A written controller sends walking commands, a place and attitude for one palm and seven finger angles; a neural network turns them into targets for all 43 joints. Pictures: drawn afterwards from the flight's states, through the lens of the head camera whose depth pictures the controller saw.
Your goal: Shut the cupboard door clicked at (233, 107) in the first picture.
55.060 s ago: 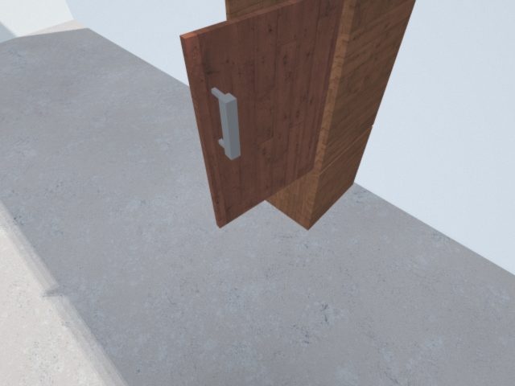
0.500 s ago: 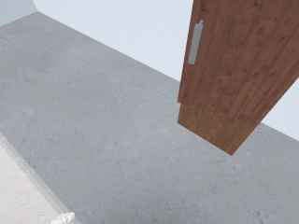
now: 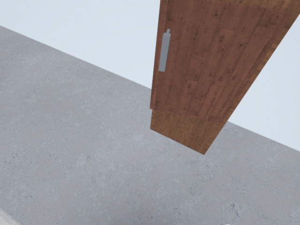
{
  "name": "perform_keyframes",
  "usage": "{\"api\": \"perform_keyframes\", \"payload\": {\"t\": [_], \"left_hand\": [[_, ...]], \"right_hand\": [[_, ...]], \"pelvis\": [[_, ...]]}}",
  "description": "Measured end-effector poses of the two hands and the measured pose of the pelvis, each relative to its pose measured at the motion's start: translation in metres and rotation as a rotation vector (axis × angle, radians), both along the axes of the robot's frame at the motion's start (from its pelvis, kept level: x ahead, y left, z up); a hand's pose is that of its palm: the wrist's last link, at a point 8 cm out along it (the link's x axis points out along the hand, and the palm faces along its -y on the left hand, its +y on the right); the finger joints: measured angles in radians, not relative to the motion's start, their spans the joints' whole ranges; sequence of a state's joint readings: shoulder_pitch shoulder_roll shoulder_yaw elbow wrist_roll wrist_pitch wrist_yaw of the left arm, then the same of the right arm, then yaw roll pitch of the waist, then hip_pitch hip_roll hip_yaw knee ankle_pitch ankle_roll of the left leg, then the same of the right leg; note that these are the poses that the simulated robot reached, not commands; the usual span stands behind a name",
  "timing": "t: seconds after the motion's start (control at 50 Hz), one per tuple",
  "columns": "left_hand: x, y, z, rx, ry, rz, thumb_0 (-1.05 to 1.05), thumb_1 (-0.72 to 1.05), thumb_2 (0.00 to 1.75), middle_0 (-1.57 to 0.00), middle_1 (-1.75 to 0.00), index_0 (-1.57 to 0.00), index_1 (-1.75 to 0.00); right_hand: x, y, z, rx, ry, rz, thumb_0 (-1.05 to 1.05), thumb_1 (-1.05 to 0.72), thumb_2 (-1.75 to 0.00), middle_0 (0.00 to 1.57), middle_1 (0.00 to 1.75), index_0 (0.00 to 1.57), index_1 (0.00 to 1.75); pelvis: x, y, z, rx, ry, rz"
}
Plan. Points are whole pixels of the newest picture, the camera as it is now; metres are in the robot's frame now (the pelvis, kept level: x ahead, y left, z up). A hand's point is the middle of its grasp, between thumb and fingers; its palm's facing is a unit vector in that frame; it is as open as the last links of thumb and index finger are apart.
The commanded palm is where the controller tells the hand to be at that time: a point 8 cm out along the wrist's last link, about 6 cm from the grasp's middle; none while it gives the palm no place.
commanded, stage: turn to face it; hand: left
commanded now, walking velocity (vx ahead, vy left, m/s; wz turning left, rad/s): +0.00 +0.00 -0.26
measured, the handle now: (165, 50) +0.72 +0.00 +0.07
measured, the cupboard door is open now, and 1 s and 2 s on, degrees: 16 16 16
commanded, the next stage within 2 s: take the last steps up to it in 0.02 s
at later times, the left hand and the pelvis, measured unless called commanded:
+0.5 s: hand out of the picture +0.10 +0.13 -0.15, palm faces -0.10 -0.97 -0.23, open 7.4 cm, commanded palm none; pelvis +0.03 -0.05 +0.01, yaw -7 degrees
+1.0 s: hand (125, 191) +0.24 +0.09 -0.16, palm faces -0.12 -0.98 -0.18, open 7.4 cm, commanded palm none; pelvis +0.18 -0.08 +0.01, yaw -9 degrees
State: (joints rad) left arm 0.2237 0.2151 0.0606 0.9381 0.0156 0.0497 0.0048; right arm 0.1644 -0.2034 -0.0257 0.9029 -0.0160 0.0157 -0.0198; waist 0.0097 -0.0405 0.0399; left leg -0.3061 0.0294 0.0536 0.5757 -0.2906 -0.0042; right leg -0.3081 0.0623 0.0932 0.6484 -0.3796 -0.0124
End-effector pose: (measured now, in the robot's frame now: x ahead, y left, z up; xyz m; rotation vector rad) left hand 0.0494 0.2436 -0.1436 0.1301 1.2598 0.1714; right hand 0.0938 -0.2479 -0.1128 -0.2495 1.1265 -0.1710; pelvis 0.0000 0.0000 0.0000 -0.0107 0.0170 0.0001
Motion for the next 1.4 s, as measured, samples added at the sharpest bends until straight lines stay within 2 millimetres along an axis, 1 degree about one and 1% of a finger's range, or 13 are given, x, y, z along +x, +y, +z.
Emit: {"api": "perform_keyframes", "payload": {"t": [0.12,0.22,0.38,0.44,0.54,0.66,0.8,0.9,1.0,1.1,1.16,1.24,1.4], "left_hand": [[0.012,0.012,0.009,0.008,0.017,-0.049,0.0,0.91,0.9,-0.2,-0.3,-0.2,-0.3],[0.024,0.008,0.019,0.025,0.018,-0.097,0.0,0.91,0.9,-0.2,-0.3,-0.19,-0.3],[0.059,-0.033,0.023,0.048,-0.023,-0.207,0.0,0.91,0.9,-0.2,-0.3,-0.19,-0.3],[0.061,-0.051,0.026,0.047,-0.04,-0.187,0.0,0.91,0.9,-0.2,-0.3,-0.2,-0.3],[0.047,-0.074,0.024,0.019,0.028,-0.163,0.0,0.91,0.9,-0.2,-0.3,-0.2,-0.3],[0.035,-0.095,0.008,-0.041,0.162,-0.143,0.0,0.91,0.9,-0.2,-0.3,-0.2,-0.3],[0.056,-0.095,-0.019,-0.076,0.271,-0.113,0.0,0.91,0.9,-0.2,-0.3,-0.2,-0.3],[0.12,-0.093,-0.008,-0.044,0.2,-0.153,0.0,0.91,0.9,-0.2,-0.3,-0.2,-0.3],[0.193,-0.102,0.014,-0.008,0.062,-0.165,0.0,0.91,0.9,-0.2,-0.3,-0.19,-0.3],[0.246,-0.126,0.018,0.029,-0.005,-0.198,0.0,0.91,0.9,-0.2,-0.3,-0.19,-0.3],[0.263,-0.146,0.015,0.044,-0.007,-0.204,0.0,0.91,0.9,-0.2,-0.3,-0.19,-0.3],[0.276,-0.163,0.02,0.051,0.024,-0.202,0.0,0.94,0.9,-0.2,-0.3,-0.2,-0.3],[0.289,-0.165,0.016,0.049,0.046,-0.158,0.0,0.93,0.9,-0.2,-0.3,-0.2,-0.3]], "right_hand": [[-0.03,0.013,0.005,0.005,0.043,-0.035,0.0,-0.9,-0.89,0.2,0.3,0.2,0.3],[-0.065,0.011,-0.002,0.04,0.105,-0.1,0.0,-0.9,-0.89,0.2,0.3,0.2,0.3],[-0.127,-0.027,-0.03,0.09,0.222,-0.244,0.0,-0.9,-0.89,0.21,0.3,0.2,0.3],[-0.132,-0.044,-0.03,0.087,0.284,-0.252,0.01,-0.9,-0.89,0.2,0.3,0.2,0.3],[-0.096,-0.065,-0.015,0.071,0.243,-0.242,0.01,-0.91,-0.89,0.2,0.3,0.2,0.3],[-0.018,-0.071,-0.009,0.063,0.141,-0.203,0.01,-0.91,-0.89,0.2,0.3,0.19,0.3],[0.073,-0.057,-0.019,0.049,0.021,-0.155,0.0,-0.91,-0.89,0.2,0.3,0.2,0.3],[0.08,-0.052,-0.017,0.073,0.058,-0.194,0.0,-0.92,-0.89,0.2,0.3,0.2,0.3],[0.07,-0.065,-0.017,0.094,0.176,-0.212,0.0,-0.93,-0.89,0.2,0.3,0.2,0.3],[0.071,-0.086,-0.029,0.137,0.247,-0.26,0.0,-0.92,-0.89,0.2,0.3,0.2,0.3],[0.082,-0.102,-0.039,0.154,0.272,-0.277,0.0,-0.91,-0.89,0.2,0.3,0.2,0.3],[0.109,-0.115,-0.033,0.154,0.273,-0.275,0.01,-0.91,-0.89,0.2,0.3,0.2,0.3],[0.167,-0.132,-0.023,0.104,0.229,-0.221,0.0,-0.91,-0.89,0.2,0.3,0.2,0.3]], "pelvis": [[-0.001,0.006,0.01,-0.014,-0.013,-0.05],[-0.001,0.001,0.013,-0.018,-0.011,-0.086],[0.011,-0.033,0.001,0.012,-0.005,-0.138],[0.021,-0.044,0.004,-0.002,-0.012,-0.126],[0.043,-0.058,0.013,0.012,-0.015,-0.132],[0.078,-0.066,0.01,-0.004,-0.015,-0.133],[0.133,-0.063,-0.01,-0.007,-0.035,-0.151],[0.158,-0.068,0.0,0.011,-0.037,-0.163],[0.183,-0.082,0.011,0.008,-0.024,-0.154],[0.215,-0.111,0.006,0.028,-0.028,-0.162],[0.233,-0.129,0.0,0.03,-0.028,-0.165],[0.251,-0.142,0.007,0.026,-0.012,-0.157],[0.262,-0.143,0.011,0.034,-0.022,-0.145]]}}
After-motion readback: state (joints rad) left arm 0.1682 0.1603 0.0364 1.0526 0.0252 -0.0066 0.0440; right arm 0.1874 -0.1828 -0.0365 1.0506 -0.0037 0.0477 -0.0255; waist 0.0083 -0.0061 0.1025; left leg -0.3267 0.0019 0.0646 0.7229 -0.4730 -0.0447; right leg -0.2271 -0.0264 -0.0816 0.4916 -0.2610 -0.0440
